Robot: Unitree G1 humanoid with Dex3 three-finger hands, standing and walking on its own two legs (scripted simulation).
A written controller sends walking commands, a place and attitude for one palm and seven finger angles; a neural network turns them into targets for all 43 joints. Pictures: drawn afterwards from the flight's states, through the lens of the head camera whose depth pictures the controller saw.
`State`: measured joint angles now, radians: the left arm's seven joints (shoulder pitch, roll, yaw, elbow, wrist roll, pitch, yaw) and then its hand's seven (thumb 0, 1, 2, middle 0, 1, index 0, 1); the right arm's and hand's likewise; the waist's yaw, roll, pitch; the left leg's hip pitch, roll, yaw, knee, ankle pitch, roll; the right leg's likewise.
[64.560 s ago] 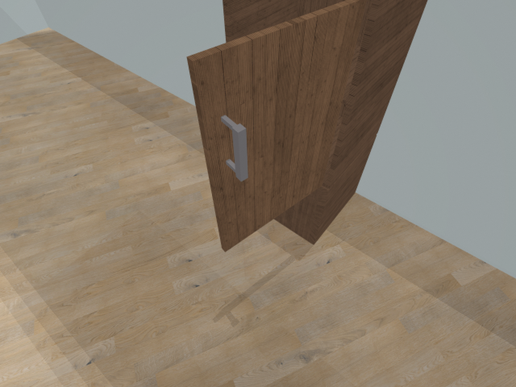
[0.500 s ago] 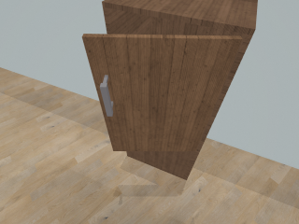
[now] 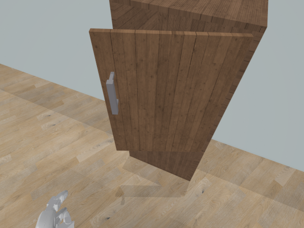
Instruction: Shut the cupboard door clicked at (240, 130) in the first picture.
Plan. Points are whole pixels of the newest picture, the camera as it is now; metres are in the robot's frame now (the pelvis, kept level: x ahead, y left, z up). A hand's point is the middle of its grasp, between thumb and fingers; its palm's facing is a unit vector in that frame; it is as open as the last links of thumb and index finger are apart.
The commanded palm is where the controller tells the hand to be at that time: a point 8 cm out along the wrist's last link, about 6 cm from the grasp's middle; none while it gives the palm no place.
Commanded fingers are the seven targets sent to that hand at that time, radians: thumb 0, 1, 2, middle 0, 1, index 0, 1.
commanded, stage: raise the hand and make a fist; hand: left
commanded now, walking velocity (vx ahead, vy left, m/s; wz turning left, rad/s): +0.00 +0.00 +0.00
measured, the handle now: (113, 94) +0.48 +0.16 +0.07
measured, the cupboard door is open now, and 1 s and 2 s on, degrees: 23 23 23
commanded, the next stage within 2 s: bring the fist close to the handle in 1.80 s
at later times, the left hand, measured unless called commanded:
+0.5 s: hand (82, 225) +0.13 +0.17 +0.01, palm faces +0.03 -1.00 -0.07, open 5.2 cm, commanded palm +0.11 +0.23 +0.00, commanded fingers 0.00 0.90 0.90 -0.77 -0.92 -0.77 -0.92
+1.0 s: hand (75, 199) +0.18 +0.19 +0.03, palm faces +0.03 -1.00 -0.04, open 3.2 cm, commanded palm +0.15 +0.24 +0.04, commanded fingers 0.00 0.90 0.90 -1.23 -1.42 -1.23 -1.42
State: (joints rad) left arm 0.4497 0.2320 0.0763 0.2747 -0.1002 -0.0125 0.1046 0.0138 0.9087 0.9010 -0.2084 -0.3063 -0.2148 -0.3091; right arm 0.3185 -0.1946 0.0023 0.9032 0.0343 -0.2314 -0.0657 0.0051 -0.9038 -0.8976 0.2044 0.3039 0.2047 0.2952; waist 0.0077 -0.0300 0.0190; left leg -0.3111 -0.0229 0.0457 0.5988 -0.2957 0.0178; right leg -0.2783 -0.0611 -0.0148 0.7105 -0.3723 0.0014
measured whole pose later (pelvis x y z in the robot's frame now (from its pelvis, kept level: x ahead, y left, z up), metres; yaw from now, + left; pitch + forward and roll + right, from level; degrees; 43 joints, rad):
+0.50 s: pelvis -0.06 -0.04 -0.09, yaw +2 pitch +10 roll -3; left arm 0.39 0.25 0.18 -0.06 -0.34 -0.50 -0.36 0.01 0.90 0.90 -0.59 -0.73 -0.60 -0.73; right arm 0.16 -0.24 0.01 0.58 0.03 -0.31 -0.09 0.01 -0.90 -0.90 0.20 0.30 0.20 0.30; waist 0.07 0.04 -0.11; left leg -0.94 0.04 -0.09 1.21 -0.46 -0.03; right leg -0.80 0.01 -0.12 1.19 -0.58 -0.04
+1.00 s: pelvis -0.03 +0.00 -0.05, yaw +1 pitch +9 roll -2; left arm 0.43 0.25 0.15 -0.16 -0.29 -0.29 -0.22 0.01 0.90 0.90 -1.05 -1.22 -1.06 -1.23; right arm 0.26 -0.24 0.00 0.55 0.02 -0.25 -0.07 0.01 -0.90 -0.90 0.20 0.30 0.20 0.30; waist 0.01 0.03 -0.09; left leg -0.75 0.02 -0.01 1.00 -0.42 0.02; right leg -0.62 -0.01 -0.05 0.97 -0.51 0.02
